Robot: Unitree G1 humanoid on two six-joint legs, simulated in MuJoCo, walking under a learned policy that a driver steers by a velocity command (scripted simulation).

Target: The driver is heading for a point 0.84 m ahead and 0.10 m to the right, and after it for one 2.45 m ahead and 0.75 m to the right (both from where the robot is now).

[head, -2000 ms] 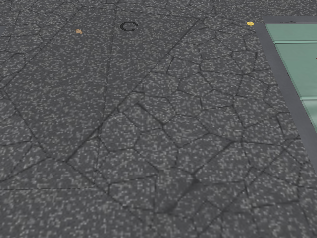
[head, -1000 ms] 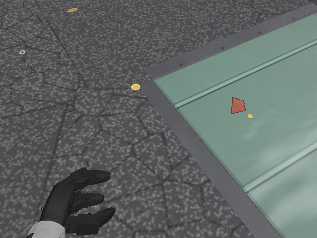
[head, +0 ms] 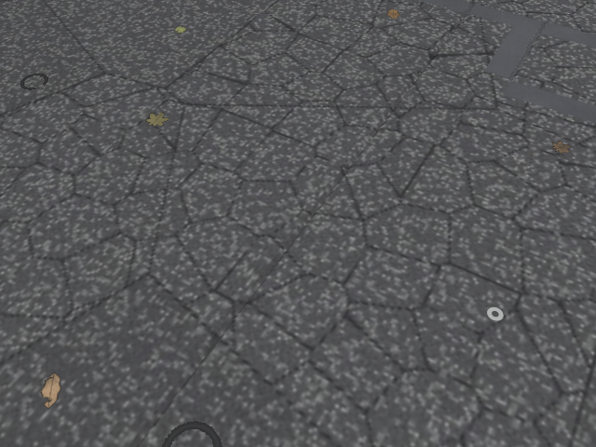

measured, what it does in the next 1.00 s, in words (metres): walks ahead, turning right: left foot, then right foot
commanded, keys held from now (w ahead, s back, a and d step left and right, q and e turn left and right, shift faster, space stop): w+shift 0.18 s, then w+e+shift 0.82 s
